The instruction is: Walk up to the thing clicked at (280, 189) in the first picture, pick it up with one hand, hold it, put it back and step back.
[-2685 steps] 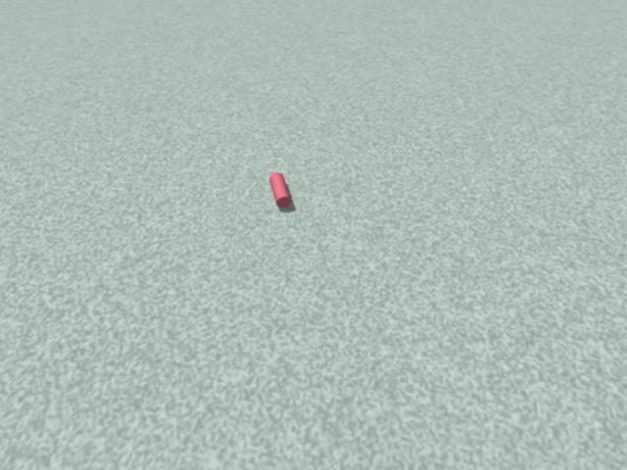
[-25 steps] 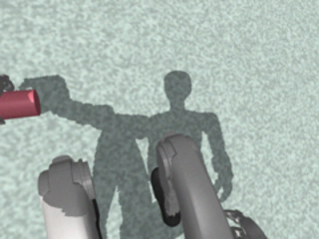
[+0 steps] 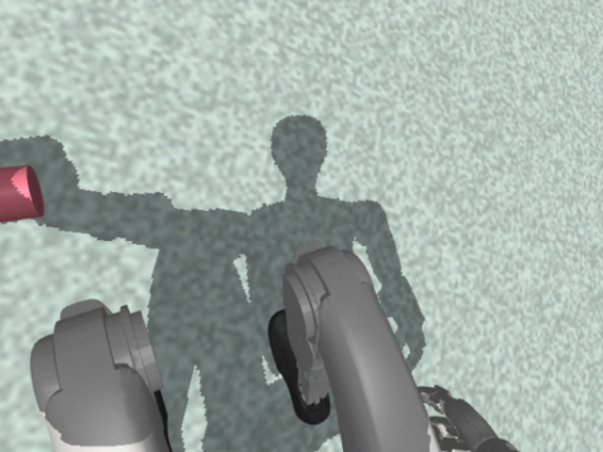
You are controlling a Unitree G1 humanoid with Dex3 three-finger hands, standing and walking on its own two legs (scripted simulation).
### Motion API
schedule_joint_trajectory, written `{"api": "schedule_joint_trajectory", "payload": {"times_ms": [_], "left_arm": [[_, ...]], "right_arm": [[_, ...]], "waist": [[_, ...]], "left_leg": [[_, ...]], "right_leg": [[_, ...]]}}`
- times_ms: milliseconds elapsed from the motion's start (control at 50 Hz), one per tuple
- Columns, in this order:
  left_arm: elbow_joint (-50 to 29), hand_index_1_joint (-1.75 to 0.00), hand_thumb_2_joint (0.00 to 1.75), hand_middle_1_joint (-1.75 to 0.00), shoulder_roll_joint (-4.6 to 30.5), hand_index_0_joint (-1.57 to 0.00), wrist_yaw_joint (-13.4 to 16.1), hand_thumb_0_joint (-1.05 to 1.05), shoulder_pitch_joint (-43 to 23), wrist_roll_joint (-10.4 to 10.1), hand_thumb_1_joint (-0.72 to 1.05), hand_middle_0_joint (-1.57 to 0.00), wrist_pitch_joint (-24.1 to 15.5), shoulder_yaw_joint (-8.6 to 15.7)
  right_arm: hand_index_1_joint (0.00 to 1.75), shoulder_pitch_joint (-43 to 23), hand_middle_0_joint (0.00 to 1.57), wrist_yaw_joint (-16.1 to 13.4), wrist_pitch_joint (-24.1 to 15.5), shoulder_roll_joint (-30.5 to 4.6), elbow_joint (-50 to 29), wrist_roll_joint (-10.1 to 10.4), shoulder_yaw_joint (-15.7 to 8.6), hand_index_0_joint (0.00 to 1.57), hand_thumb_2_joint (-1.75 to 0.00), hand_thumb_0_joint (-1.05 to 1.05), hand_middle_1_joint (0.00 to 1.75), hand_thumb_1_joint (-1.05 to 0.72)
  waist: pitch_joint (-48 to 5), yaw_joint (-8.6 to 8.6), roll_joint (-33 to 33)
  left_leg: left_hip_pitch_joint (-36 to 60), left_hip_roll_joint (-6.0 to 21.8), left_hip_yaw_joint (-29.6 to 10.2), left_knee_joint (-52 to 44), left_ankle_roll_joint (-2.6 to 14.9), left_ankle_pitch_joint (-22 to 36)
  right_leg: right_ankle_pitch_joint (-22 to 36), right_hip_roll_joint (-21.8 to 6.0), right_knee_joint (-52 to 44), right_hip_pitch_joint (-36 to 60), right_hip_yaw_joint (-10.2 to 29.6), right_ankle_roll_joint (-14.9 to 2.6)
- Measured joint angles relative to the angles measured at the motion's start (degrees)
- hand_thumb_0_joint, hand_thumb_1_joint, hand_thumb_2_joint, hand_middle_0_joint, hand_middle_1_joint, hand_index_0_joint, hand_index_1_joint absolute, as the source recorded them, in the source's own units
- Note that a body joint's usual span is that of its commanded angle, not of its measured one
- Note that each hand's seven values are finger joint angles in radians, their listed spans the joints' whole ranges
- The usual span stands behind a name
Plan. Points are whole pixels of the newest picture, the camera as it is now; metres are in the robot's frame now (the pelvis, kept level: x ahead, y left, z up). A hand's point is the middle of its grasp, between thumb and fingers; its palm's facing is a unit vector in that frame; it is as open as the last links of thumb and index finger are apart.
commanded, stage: rest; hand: left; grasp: from above
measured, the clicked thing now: out of the picture +0.46 +0.34 -0.25
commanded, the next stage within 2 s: open in 0.60 s
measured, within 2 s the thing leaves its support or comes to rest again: rests again in 1.04 s
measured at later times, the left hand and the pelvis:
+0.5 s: hand out of the picture +0.46 +0.32 -0.24, palm faces -0.46 -0.08 -0.88, open 9.5 cm; pelvis +0.00 +0.01 -0.01, yaw -2 degrees
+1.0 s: hand out of the picture +0.46 +0.32 -0.23, palm faces -0.43 -0.07 -0.90, open 10.3 cm; pelvis -0.01 +0.01 -0.01, yaw -3 degrees
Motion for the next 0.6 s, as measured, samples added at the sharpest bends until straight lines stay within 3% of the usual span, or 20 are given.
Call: {"api": "schedule_joint_trajectory", "payload": {"times_ms": [600], "left_arm": [[5.23, -0.38, 0.34, -0.39, 5.43, -0.78, 3.10, -0.01, -1.80, 0.15, 0.12, -0.75, 0.37, -1.00]], "right_arm": [[0.30, -0.08, 0.21, 1.57, -3.76, -1.06, -2.12, -1.48, 5.72, 0.21, -0.90, 0.00, 0.30, -0.90]], "waist": [[3.52, -2.25, -2.17]], "left_leg": [[-0.10, 0.00, -2.55, 2.96, 0.59, -0.16]], "right_leg": [[0.74, 0.76, 0.53, 1.19, -2.15, -0.02]]}}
